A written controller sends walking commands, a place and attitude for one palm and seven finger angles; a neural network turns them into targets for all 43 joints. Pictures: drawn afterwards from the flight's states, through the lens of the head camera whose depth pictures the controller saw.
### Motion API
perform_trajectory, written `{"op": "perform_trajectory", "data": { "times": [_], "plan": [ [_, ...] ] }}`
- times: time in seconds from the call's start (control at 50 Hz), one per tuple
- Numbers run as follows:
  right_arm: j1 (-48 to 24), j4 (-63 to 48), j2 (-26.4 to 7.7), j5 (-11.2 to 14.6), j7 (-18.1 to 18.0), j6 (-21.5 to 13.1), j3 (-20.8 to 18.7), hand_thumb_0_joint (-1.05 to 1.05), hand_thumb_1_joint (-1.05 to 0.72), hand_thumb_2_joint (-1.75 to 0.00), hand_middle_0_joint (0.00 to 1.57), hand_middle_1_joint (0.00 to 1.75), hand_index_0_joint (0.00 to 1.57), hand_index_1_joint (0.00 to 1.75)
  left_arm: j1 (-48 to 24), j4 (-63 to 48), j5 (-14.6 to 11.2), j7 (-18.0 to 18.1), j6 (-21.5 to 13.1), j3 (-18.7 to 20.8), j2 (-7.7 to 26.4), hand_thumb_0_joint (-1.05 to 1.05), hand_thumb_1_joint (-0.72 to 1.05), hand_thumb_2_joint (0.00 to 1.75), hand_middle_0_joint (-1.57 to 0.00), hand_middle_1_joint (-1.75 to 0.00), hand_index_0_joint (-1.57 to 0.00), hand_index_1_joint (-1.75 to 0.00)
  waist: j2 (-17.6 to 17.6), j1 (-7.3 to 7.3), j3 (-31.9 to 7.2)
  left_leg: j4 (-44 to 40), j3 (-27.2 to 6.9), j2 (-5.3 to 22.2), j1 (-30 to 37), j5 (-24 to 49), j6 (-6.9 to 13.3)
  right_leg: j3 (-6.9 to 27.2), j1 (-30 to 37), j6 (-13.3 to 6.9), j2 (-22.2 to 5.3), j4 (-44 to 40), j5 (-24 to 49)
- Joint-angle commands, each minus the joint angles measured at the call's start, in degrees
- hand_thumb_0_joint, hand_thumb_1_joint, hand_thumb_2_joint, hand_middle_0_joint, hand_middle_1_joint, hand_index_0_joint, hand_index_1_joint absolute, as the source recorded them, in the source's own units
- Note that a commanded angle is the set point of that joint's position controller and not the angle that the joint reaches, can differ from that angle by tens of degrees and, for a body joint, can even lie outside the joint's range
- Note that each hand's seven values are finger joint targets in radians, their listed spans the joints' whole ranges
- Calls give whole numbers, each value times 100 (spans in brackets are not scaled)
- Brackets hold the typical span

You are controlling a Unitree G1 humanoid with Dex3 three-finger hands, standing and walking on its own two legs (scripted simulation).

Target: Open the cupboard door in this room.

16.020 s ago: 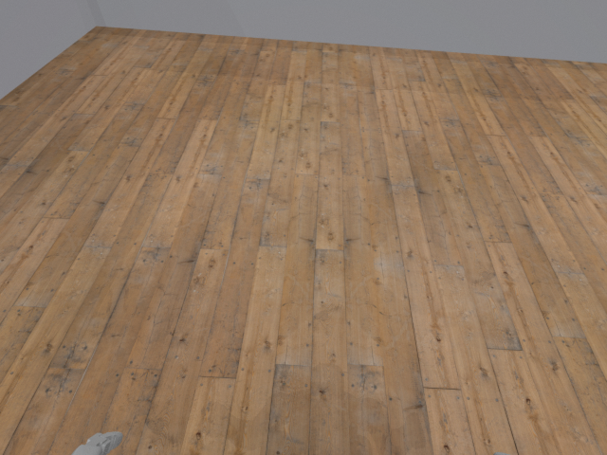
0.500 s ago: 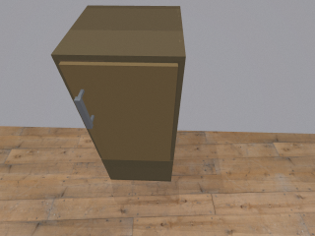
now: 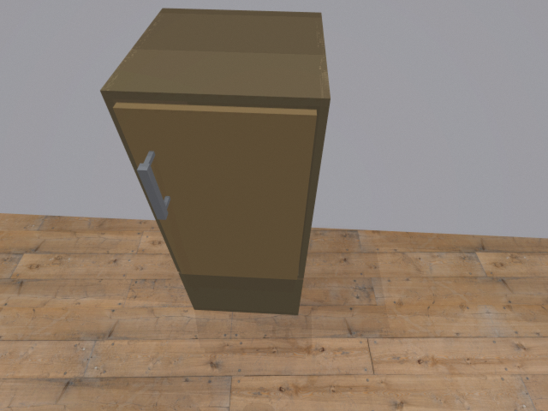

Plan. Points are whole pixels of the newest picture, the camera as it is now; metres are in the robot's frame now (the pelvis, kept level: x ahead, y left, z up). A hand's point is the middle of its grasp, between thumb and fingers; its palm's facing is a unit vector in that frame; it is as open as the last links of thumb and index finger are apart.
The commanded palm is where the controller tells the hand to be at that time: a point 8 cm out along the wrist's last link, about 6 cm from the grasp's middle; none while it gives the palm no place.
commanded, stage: shuffle to correct the standing spot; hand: left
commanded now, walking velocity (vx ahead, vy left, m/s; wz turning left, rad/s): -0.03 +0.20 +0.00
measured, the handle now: (156, 186) +0.52 +0.29 -0.03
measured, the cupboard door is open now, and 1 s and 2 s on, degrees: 0 0 0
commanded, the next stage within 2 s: come to a stop and stand still in 0.22 s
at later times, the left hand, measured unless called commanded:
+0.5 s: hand out of the picture -0.02 +0.26 -0.17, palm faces +0.05 -0.97 -0.25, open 7.4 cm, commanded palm none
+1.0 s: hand out of the picture -0.02 +0.21 -0.18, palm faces -0.01 -0.99 -0.17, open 7.4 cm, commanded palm none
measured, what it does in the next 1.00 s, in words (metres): steps on the spot: right foot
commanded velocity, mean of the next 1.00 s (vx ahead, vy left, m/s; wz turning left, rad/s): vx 0.02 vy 0.02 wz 0.00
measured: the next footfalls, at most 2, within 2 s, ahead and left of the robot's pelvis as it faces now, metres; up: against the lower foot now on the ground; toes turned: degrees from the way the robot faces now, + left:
right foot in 0.62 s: -0.04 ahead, -0.03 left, +0.00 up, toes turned -3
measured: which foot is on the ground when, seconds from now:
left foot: down 0.00-1.00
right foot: down 0.00-0.30, up 0.32-0.60, down 0.62-1.00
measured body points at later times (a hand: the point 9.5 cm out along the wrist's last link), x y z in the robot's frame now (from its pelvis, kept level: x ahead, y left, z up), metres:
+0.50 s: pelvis -0.04 +0.06 +0.00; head -0.01 +0.06 +0.45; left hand -0.02 +0.31 -0.16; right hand +0.02 -0.17 -0.16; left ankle +0.00 +0.15 -0.74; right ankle -0.09 -0.04 -0.69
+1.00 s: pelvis +0.00 +0.06 -0.01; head +0.01 +0.06 +0.44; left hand -0.02 +0.27 -0.17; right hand -0.02 -0.15 -0.17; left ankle -0.01 +0.17 -0.74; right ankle -0.08 -0.03 -0.74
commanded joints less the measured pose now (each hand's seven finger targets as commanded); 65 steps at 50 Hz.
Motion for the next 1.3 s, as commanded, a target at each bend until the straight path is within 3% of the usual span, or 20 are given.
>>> {"op": "perform_trajectory", "data": {
  "times": [0.0, 0.16, 0.22, 0.26, 0.28, 0.3, 0.34, 0.4, 0.5, 0.56, 0.62, 0.66, 0.7, 0.72, 0.74, 0.78, 0.86, 0.92, 1.0, 1.28],
  "plan": [
    [233, -256, -480, 16, 10, -34, -128, 0, -90, -90, 20, 30, 20, 30, 464, -210, 3, 86, -35, 212, 811, 0, 90, 90, -20, -30, -20, -30, -13, 54, 69, 98, 167, 117, -31, 1712, 378, 497, -325, -161, -817, -231, 3017],
    [-200, -794, -514, -19, 65, 124, -303, 0, -90, -90, 20, 30, 20, 30, 523, -420, 79, 148, 81, 442, 1191, 0, 90, 90, -20, -30, -20, -30, -950, 238, 329, 1163, 498, -121, -1228, -607, 266, 1416, -215, -847, -1925, -91, 3925],
    [-50, -868, -487, -13, 120, 123, -347, 0, -90, -90, 20, 30, 20, 30, 163, -600, 109, 143, 103, 464, 1212, 0, 90, 90, -20, -30, -20, -30, -1052, 17, 360, 623, 522, -108, -667, -454, 291, 1195, -852, -775, -1888, 183, 3552],
    [540, -712, -736, -51, 126, 56, -397, 0, -90, -90, 20, 30, 20, 30, -104, -799, 85, 116, 142, 434, 996, 0, 90, 90, -20, -30, -20, -30, -108, -250, -2, 7, 134, 298, 549, 1658, 541, 446, -1637, -339, -1049, 1248, 2225],
    [735, -716, -1088, -89, 132, 61, -465, 0, -90, -90, 20, 30, 20, 30, -160, -908, 45, 112, 186, 401, 753, 0, 90, 90, -20, -30, -20, -30, 1229, -265, -176, -315, -930, 1141, 754, 2933, 1094, -194, -2146, -2, -317, 2287, -422],
    [722, -754, -1160, -61, 117, 112, -462, 0, -90, -90, 20, 30, 20, 30, -230, -906, 60, 152, 257, 375, 676, 0, 90, 90, -20, -30, -20, -30, 1498, -295, -315, -811, -1073, 1372, 209, 2566, 1475, 116, -2017, -2, -124, 3386, -1791],
    [153, -1005, -859, -46, 94, 42, -366, 0, -90, -90, 20, 30, 20, 30, -175, -871, 46, 110, 280, 339, 604, 0, 90, 90, -20, -30, -20, -30, 790, -115, -95, -1192, -1133, 1353, -505, 714, 1672, 480, -2088, -92, -376, 3945, -1251],
    [-234, -1063, -770, -101, 114, -59, -311, 0, -90, -90, 20, 30, 20, 30, 185, -639, 104, 4, 200, 219, 389, 0, 90, 90, -20, -30, -20, -30, 261, 69, -115, -1485, -962, 1121, -776, -479, 1491, 386, -1751, -11, -404, 3345, -583],
    [160, -753, -745, -115, 108, -62, -326, 0, -90, -90, 20, 30, 20, 30, 167, -581, 82, -31, 151, 94, 313, 0, 90, 90, -20, -30, -20, -30, 393, -169, -209, -1642, -1091, 1149, -278, -1111, 1425, 236, -1375, -14, -228, 1571, -821],
    [117, -652, -754, -73, 135, -23, -343, 0, -90, -90, 20, 30, 20, 30, 551, -426, 86, -37, 77, 79, 331, 0, 90, 90, -20, -30, -20, -30, 232, 19, -121, -1329, -805, 879, -684, -1429, 1132, 166, -514, -58, -140, -52, -27],
    [-64, -711, -284, -4, 164, -15, -199, 0, -90, -90, 20, 30, 20, 30, 614, -366, 80, -6, -4, 123, 822, 0, 90, 90, -20, -30, -20, -30, -1101, 5, 270, 259, 374, -164, -1155, -775, 498, 1897, -734, -565, -1374, -1648, -1100],
    [-71, -599, -257, -66, 184, -33, -149, 0, -90, -90, 20, 30, 20, 30, 255, -426, 32, 8, -107, 93, 744, 0, 90, 90, -20, -30, -20, -30, -1223, -106, 607, 541, 337, -121, -890, -343, 483, 1790, -1216, -656, -1292, -1659, -93],
    [239, -365, -203, -46, 137, -100, -94, 0, -90, -90, 20, 30, 20, 30, 274, -333, 0, 7, -178, 30, 558, 0, 90, 90, -20, -30, -20, -30, -737, -202, 456, 302, 265, -40, -496, 203, 480, 1196, -963, -595, -1074, -1026, 1802],
    [-141, -709, -601, -50, 187, -131, -101, 0, -90, -90, 20, 30, 20, 30, 735, -222, 118, 245, -281, -57, 578, 0, 90, 90, -20, -30, -20, -30, -113, -79, 648, 1000, 81, 54, -311, 217, 395, 1505, -1661, -276, -867, -811, 3072],
    [364, -772, -368, -47, 217, -92, -110, 0, -90, -90, 20, 30, 20, 30, 315, -543, 71, 197, -291, -41, 878, 0, 90, 90, -20, -30, -20, -30, 41, -436, 350, 970, 179, 55, -490, -397, 497, 1211, -1411, -373, -910, -845, 1463],
    [390, -734, -335, -55, 223, -96, -65, 0, -90, -90, 20, 30, 20, 30, 341, -565, 68, 140, -301, 13, 858, 0, 90, 90, -20, -30, -20, -30, 421, -342, 364, 831, 264, -22, -578, -333, 508, 1259, -1291, -535, -834, -805, 996],
    [636, -654, -440, -5, 108, -238, -24, 0, -90, -90, 20, 30, 20, 30, 682, -408, 14, 133, -311, -2, 701, 0, 90, 90, -20, -30, -20, -30, 149, -206, -596, 655, 113, 184, -147, 1479, 654, 796, -265, -354, -532, 171, 3615],
    [578, -646, -511, 16, 52, -217, -35, 0, -90, -90, 20, 30, 20, 30, 723, -377, -12, 136, -239, -28, 628, 0, 90, 90, -20, -30, -20, -30, -327, -176, -412, 631, 102, 187, -187, 1421, 674, 764, -329, -258, -514, 165, 3548],
    [527, -531, -527, -4, 35, -178, -9, 0, -90, -90, 20, 30, 20, 30, 636, -429, -7, 136, -127, -32, 573, 0, 90, 90, -20, -30, -20, -30, -64, -123, 108, 421, -18, 236, -280, 1561, 724, 668, -643, -206, -381, 122, 2409],
    [287, -459, -721, -11, 14, -187, -9, 0, -90, -90, 20, 30, 20, 30, 321, -534, -20, 115, -22, -14, 770, 0, 90, 90, -20, -30, -20, -30, 136, -46, -92, 66, -179, 308, 121, 2272, 794, 605, -518, -95, -415, 71, 1948]
  ]
}}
